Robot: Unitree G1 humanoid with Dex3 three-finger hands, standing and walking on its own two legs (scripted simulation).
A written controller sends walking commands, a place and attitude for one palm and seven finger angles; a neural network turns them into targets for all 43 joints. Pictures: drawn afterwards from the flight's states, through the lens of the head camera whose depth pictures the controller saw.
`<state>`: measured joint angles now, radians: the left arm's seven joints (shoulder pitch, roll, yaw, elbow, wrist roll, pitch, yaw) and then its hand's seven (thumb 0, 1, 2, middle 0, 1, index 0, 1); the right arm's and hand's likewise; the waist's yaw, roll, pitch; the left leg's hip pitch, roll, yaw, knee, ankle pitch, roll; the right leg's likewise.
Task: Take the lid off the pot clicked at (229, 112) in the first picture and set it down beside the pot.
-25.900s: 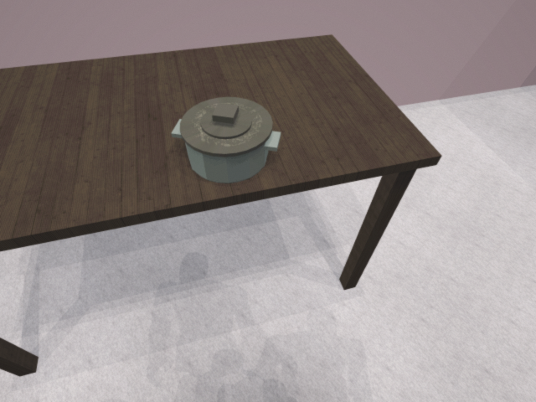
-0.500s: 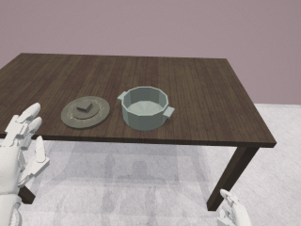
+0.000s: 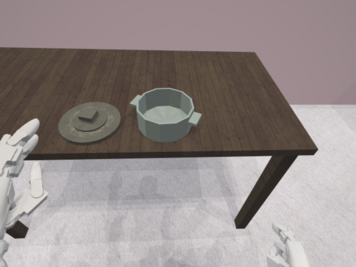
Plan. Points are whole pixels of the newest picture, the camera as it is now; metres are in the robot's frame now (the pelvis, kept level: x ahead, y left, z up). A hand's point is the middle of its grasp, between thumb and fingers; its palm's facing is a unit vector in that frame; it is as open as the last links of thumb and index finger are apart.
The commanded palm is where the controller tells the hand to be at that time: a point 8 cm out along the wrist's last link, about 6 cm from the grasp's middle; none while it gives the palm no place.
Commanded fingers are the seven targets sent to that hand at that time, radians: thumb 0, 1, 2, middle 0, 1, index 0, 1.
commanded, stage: step back with the hand held close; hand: left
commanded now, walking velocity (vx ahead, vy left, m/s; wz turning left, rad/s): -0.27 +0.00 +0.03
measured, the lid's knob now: (88, 114) +0.53 +0.32 +0.01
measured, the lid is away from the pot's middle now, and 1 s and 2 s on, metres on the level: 0.24 0.24 0.24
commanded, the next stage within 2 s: stop stepping back and stand still in 1.04 s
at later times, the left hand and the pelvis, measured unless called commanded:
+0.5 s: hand out of the picture +0.12 +0.26 +0.17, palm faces +0.40 -0.81 -0.43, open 7.4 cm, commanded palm +0.06 +0.30 +0.19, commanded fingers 0.00 0.90 0.90 -0.20 -0.30 -0.20 -0.30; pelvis -0.06 +0.01 -0.02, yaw +3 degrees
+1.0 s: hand out of the picture +0.06 +0.26 +0.18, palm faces +0.33 -0.88 -0.34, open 7.4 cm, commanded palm +0.00 +0.31 +0.19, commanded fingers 0.00 0.90 0.90 -0.20 -0.30 -0.20 -0.30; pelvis -0.13 +0.03 -0.01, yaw +1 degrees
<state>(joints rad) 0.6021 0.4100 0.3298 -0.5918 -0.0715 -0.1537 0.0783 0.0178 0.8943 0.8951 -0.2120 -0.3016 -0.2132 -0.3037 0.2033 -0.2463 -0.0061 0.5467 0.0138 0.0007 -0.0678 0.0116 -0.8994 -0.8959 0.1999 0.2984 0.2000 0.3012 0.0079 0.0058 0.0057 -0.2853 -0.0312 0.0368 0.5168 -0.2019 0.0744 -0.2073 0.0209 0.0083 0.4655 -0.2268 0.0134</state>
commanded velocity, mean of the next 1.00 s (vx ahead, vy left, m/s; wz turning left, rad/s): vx -0.35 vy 0.00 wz -0.01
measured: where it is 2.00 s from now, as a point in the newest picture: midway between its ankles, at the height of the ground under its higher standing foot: outside the picture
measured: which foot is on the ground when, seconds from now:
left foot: down 0.00-0.86, up 0.88-0.96, down 0.98-1.00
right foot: down 0.00-0.64, up 0.66-0.80, down 0.82-1.00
